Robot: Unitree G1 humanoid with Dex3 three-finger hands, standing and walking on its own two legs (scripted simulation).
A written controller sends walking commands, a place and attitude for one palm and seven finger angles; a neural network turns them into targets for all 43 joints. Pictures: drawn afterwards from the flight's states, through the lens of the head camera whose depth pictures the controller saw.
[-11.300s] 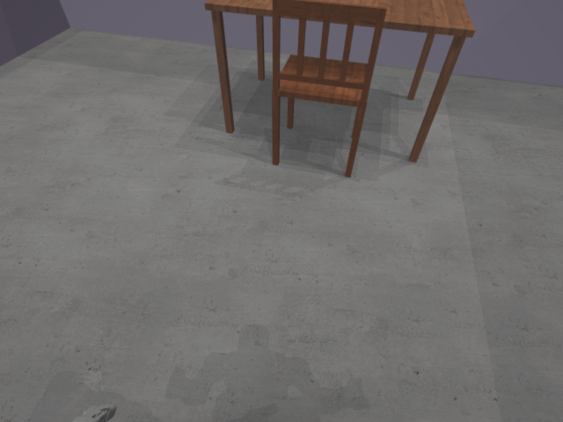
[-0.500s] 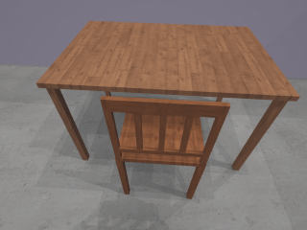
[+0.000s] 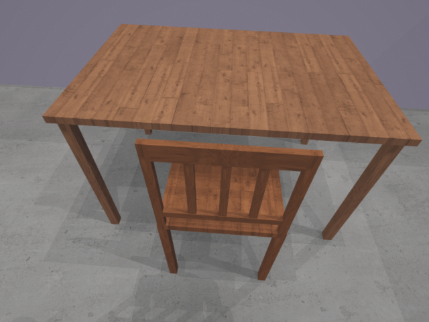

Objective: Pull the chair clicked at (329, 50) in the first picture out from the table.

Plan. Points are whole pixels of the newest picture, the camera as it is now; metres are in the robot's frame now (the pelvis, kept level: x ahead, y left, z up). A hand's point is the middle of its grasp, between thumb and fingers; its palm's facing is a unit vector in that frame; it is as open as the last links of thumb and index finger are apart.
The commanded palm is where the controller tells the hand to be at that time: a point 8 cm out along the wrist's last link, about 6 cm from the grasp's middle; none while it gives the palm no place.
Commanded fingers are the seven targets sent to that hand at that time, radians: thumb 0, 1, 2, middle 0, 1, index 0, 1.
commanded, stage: look again from close up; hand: left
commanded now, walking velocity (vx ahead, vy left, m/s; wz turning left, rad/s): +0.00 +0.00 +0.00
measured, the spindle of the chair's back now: (224, 191) +0.48 +0.00 -0.12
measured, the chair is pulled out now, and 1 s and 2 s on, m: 0.00 0.00 0.00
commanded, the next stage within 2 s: none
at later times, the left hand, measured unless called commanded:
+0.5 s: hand out of the picture -0.02 +0.15 -0.18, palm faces +0.04 -0.99 -0.15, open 7.4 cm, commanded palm none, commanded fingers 0.00 0.90 0.90 -0.20 -0.30 -0.20 -0.30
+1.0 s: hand out of the picture -0.02 +0.15 -0.18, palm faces +0.05 -0.99 -0.15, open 7.4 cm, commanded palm none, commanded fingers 0.00 0.90 0.90 -0.20 -0.30 -0.20 -0.30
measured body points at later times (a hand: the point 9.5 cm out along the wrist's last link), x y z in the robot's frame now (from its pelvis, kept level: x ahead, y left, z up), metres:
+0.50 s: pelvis +0.01 +0.00 +0.00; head +0.00 +0.00 +0.45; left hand -0.02 +0.21 -0.16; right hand -0.01 -0.20 -0.16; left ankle -0.02 +0.09 -0.74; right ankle +0.02 -0.12 -0.74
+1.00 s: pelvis +0.01 +0.00 +0.00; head +0.01 +0.00 +0.45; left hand -0.03 +0.20 -0.16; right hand -0.01 -0.20 -0.16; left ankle -0.02 +0.09 -0.74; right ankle +0.02 -0.12 -0.74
